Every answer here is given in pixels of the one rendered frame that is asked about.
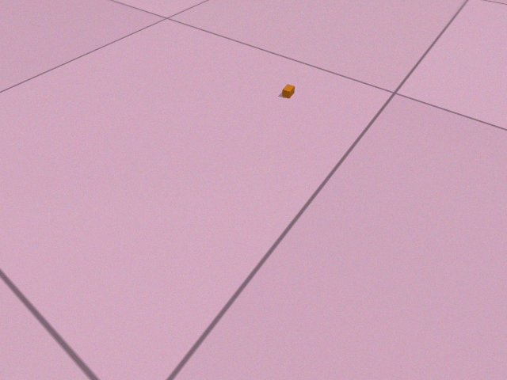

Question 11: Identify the small box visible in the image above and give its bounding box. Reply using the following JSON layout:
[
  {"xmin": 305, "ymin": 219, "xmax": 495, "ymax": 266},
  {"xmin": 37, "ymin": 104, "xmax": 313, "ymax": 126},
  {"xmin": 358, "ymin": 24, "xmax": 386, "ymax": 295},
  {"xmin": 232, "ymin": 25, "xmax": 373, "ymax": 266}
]
[{"xmin": 282, "ymin": 84, "xmax": 295, "ymax": 98}]

